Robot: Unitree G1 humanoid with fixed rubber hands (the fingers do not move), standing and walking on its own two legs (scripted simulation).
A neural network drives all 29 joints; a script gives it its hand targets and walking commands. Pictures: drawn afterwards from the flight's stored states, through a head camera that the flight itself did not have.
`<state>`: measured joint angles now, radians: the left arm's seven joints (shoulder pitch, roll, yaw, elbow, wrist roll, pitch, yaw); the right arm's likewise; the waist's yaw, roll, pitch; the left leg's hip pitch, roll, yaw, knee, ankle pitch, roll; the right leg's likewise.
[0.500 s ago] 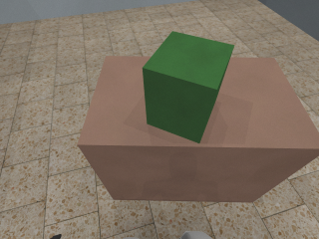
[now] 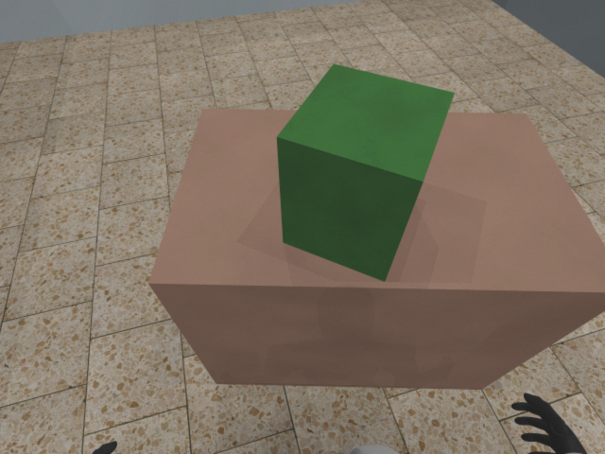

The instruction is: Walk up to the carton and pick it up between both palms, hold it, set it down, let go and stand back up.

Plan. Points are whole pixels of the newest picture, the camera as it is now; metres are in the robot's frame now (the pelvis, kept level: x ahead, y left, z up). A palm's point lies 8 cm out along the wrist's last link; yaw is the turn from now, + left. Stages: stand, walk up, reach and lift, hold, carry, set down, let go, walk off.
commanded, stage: walk up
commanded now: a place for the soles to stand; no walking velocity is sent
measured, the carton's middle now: (359, 175) +0.53 -0.07 +0.02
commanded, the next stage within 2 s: none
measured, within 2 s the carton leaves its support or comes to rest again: neither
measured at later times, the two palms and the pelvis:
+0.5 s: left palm out of the picture +0.09 +0.30 -0.11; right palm out of the picture +0.05 -0.35 -0.08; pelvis +0.01 -0.02 +0.00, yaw -1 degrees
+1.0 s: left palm out of the picture +0.11 +0.27 -0.11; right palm out of the picture +0.12 -0.35 -0.09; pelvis +0.03 -0.04 +0.00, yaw -1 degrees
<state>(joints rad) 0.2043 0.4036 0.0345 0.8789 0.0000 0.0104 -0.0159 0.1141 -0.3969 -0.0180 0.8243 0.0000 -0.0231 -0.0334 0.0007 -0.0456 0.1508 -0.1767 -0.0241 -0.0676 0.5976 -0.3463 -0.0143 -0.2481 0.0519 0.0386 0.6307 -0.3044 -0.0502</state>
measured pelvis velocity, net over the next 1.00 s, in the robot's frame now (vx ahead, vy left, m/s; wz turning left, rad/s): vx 0.03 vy -0.04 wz -0.01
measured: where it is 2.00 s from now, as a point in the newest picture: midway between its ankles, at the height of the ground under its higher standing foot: outside the picture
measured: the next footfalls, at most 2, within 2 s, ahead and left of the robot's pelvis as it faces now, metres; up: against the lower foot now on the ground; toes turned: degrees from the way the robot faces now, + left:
right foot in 0.56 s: +0.08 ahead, -0.15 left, +0.00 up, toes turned +1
left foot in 0.88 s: +0.11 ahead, +0.09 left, +0.00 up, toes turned -5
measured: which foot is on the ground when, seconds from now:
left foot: down 0.00-0.56, up 0.58-0.86, down 0.88-1.00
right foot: down 0.00-0.32, up 0.34-0.54, down 0.56-1.00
